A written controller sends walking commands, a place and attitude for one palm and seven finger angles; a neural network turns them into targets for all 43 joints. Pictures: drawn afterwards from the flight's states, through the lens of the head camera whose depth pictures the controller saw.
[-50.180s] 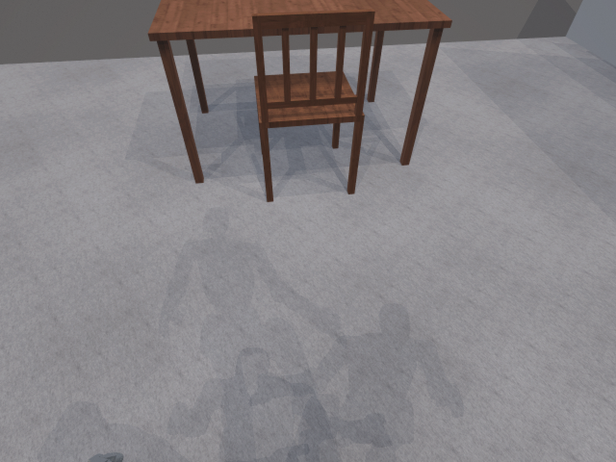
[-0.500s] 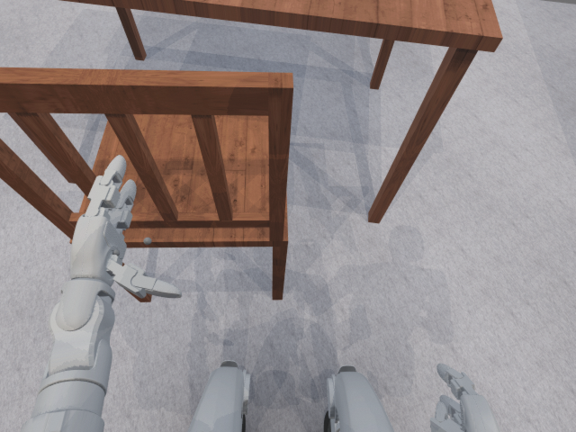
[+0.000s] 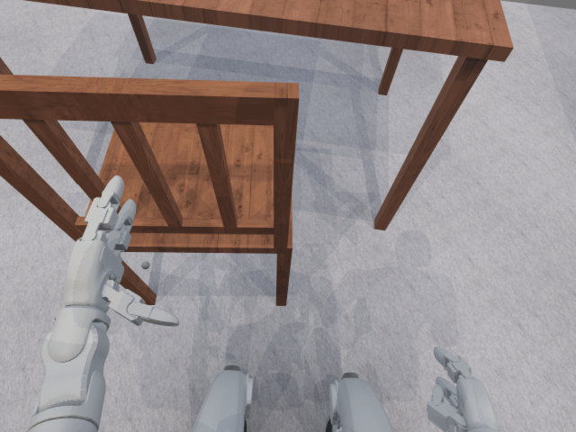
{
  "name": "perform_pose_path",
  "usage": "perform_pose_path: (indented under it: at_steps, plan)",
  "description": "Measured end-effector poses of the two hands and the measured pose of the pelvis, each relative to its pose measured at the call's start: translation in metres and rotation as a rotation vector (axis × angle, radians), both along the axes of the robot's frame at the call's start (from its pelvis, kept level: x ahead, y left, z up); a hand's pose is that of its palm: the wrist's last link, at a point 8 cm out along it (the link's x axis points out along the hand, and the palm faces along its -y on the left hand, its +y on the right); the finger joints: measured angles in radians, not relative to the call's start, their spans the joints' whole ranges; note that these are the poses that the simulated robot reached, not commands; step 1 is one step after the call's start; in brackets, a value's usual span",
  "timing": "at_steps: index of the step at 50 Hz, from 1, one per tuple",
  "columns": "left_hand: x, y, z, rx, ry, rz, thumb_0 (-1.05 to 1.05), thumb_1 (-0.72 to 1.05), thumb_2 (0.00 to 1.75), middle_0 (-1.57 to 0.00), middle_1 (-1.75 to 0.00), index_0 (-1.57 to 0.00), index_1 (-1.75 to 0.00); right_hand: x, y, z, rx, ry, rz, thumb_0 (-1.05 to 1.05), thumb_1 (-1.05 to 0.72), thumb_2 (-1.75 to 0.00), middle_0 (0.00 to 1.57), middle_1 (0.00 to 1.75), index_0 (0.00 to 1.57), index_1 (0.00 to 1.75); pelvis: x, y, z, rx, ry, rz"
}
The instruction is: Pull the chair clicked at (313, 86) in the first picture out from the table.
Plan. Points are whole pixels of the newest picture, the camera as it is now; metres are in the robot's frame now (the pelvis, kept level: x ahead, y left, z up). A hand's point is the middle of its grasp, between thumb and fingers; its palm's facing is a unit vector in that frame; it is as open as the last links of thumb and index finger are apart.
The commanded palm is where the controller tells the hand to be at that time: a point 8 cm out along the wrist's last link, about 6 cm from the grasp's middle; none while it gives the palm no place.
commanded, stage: aim the fingers beside a spindle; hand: left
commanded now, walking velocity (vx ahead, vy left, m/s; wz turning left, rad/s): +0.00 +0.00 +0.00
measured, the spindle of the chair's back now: (154, 179) +0.47 +0.23 +0.01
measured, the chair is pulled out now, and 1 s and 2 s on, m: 0.17 0.17 0.17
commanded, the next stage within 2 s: push the fingers through the gap in 0.86 s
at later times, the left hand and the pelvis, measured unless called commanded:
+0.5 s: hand (138, 278) +0.30 +0.20 +0.03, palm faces +0.02 -1.00 -0.05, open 17.0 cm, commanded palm +0.28 +0.25 +0.03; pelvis +0.00 +0.00 +0.00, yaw +0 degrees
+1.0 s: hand (138, 275) +0.31 +0.21 +0.03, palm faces +0.01 -1.00 -0.04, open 17.0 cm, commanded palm +0.29 +0.26 +0.03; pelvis +0.00 +0.01 +0.00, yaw +0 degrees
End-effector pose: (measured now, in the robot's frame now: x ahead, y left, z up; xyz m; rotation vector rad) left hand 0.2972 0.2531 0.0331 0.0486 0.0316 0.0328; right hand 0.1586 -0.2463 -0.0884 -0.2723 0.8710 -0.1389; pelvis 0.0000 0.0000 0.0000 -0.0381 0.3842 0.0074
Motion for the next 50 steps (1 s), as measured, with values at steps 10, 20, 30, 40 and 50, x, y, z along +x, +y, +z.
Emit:
perform_pose_path:
  at_steps: [10,20,30,40,50]
  plan:
    - [-0.003,-0.002,0.000,-0.006,0.000,-0.020,-0.02,-0.50,0.30,-0.06,-0.08,-0.06,-0.08,-0.003,-0.002,0.001,-0.011,-0.005,-0.007,0.01,-0.90,-0.90,0.20,0.30,0.20,0.30,-0.001,0.001,0.000,-0.003,-0.001,0.000]
    - [-0.016,0.001,0.004,0.003,-0.003,-0.007,-0.01,-0.50,0.30,-0.07,-0.08,-0.06,-0.08,-0.007,0.001,0.002,-0.002,-0.011,-0.009,0.01,-0.90,-0.90,0.20,0.30,0.20,0.30,-0.002,0.003,0.001,-0.003,-0.007,-0.001]
    - [-0.017,0.001,0.002,-0.005,-0.010,-0.021,-0.01,-0.50,0.30,-0.06,-0.08,-0.06,-0.08,-0.005,0.004,0.001,-0.010,-0.027,0.004,0.01,-0.90,-0.90,0.20,0.30,0.20,0.30,-0.006,0.004,-0.003,-0.007,-0.008,0.004]
    - [-0.015,0.006,0.004,-0.005,-0.010,-0.013,-0.02,-0.50,0.30,-0.07,-0.08,-0.06,-0.08,-0.005,0.007,0.003,-0.007,-0.028,0.001,0.01,-0.90,-0.90,0.20,0.30,0.20,0.30,-0.006,0.005,-0.002,-0.008,-0.007,0.000]
    - [-0.014,0.006,0.000,-0.012,-0.002,-0.017,-0.01,-0.50,0.30,-0.06,-0.08,-0.06,-0.08,-0.007,0.006,0.002,-0.018,-0.016,0.001,0.01,-0.90,-0.90,0.20,0.30,0.20,0.30,-0.005,0.007,-0.002,-0.011,-0.003,0.003]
